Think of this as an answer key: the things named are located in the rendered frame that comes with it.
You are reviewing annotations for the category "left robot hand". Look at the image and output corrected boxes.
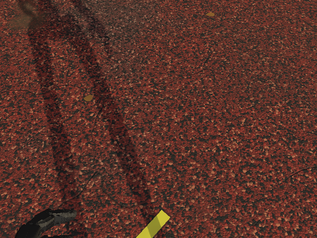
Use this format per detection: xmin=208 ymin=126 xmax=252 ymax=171
xmin=15 ymin=208 xmax=77 ymax=238

